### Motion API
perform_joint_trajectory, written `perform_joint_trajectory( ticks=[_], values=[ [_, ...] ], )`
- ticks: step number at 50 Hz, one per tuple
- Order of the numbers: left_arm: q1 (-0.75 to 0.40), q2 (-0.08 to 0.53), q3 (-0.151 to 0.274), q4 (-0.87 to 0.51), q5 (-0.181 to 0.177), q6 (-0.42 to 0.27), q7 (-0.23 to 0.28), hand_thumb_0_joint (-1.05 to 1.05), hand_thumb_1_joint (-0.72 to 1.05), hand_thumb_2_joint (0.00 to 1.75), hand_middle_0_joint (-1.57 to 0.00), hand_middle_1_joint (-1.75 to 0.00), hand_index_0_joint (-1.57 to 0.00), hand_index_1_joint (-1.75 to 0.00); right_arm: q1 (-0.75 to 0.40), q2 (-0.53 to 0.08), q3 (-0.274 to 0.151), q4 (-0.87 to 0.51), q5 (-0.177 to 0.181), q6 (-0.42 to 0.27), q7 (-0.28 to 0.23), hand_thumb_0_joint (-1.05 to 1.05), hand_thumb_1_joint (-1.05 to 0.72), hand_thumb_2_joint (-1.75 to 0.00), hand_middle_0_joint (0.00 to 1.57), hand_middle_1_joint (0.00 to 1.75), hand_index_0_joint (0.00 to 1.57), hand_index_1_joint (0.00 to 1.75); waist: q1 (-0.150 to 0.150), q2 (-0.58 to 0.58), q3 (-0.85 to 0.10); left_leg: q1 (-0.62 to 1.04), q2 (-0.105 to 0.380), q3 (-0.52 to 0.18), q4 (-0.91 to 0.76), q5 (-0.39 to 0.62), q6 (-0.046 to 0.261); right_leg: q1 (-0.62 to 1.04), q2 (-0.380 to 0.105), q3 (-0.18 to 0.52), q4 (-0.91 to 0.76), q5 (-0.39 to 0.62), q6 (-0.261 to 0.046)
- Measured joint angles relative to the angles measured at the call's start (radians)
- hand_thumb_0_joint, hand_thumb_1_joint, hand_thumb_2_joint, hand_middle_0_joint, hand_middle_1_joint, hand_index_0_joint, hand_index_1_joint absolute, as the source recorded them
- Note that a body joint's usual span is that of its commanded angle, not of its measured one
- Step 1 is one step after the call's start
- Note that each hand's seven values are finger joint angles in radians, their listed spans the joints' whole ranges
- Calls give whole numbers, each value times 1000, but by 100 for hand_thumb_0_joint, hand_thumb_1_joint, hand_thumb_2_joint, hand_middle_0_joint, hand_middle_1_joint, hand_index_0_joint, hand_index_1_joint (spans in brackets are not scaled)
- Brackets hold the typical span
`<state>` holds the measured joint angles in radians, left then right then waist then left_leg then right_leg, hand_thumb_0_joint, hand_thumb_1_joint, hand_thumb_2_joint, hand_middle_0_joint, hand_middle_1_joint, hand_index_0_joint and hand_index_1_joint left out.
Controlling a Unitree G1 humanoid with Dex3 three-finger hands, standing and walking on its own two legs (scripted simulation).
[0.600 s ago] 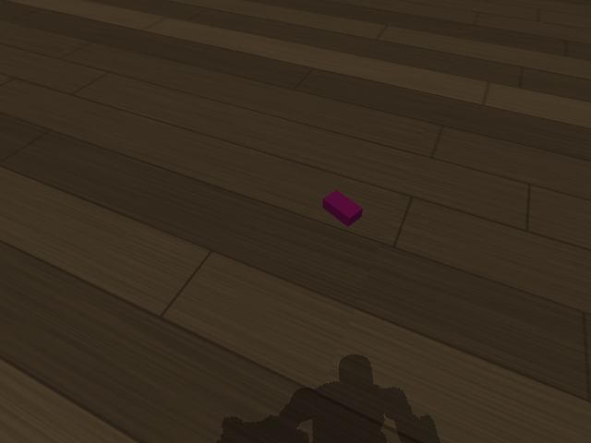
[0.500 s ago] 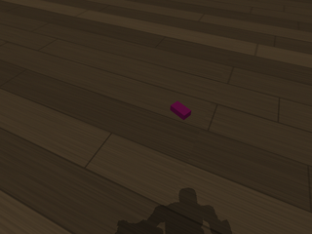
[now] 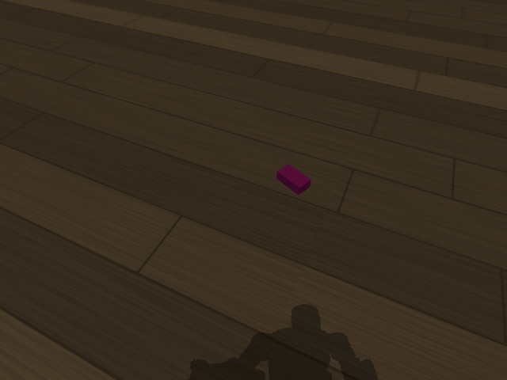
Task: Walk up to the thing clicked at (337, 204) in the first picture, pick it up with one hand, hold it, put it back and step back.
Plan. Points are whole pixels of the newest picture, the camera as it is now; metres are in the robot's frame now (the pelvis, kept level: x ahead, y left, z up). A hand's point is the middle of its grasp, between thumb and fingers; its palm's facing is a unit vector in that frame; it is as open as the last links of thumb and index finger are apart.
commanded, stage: stand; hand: left
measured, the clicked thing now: (293, 179) +1.25 -0.20 -0.75
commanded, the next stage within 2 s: walk up in 0.52 s
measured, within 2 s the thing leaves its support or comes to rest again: neither
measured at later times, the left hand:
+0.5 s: hand out of the picture +0.07 +0.25 -0.16, palm faces -0.03 -0.94 -0.34, open 7.4 cm
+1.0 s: hand (144, 359) +0.21 +0.20 -0.14, palm faces -0.27 -0.86 -0.44, open 7.4 cm
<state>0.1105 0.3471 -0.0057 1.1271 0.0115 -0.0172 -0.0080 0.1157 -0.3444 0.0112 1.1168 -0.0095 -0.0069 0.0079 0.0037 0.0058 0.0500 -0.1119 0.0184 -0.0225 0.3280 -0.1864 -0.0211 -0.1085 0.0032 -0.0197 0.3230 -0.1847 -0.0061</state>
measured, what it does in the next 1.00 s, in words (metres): walks ahead, turning right: right foot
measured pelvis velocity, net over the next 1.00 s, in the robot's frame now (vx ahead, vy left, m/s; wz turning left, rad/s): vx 0.10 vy -0.06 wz -0.34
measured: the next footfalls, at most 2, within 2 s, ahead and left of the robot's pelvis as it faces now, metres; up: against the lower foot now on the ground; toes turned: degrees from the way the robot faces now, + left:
right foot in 0.80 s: +0.11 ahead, -0.19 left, +0.00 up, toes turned -18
left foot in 1.24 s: +0.43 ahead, +0.04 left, +0.00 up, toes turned -23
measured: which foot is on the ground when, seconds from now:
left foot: down 0.00-0.82, up 0.84-1.00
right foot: down 0.00-0.60, up 0.62-0.78, down 0.80-1.00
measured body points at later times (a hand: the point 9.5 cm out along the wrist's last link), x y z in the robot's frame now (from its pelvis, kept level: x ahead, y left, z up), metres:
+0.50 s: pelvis +0.00 +0.00 +0.00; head +0.01 +0.00 +0.45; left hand +0.07 +0.30 -0.13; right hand +0.08 -0.30 -0.14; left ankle +0.00 +0.13 -0.75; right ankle +0.00 -0.11 -0.75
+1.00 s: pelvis +0.10 -0.06 -0.02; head +0.10 -0.09 +0.43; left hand +0.22 +0.25 -0.11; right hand +0.11 -0.40 -0.14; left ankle +0.18 +0.07 -0.69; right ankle +0.07 -0.18 -0.75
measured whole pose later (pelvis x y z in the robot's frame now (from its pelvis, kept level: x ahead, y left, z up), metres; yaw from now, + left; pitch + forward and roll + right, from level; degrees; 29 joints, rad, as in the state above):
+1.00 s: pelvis +0.10 -0.06 -0.02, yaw -19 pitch -3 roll -1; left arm 0.35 0.38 0.06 0.91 0.01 -0.06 -0.03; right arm 0.18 -0.46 -0.08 0.85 -0.03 0.01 0.09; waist 0.03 0.11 0.08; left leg -0.49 0.09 -0.03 1.06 -0.34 -0.01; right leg -0.21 0.04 0.02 0.54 -0.27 -0.02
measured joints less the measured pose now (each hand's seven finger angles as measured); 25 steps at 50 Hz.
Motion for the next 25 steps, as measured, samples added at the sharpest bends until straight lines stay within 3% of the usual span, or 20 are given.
perform_joint_trajectory(
  ticks=[25],
  values=[
    [4, 3, 2, -1, 1, 1, -1, 1, 90, 90, -20, -30, -20, -30, -1, -1, 0, -3, 0, -1, -1, 0, -90, -89, 20, 30, 20, 30, 2, 2, -1, 9, 0, 0, -10, 5, -1, 6, -1, 0, -4, 1, -1]
  ],
)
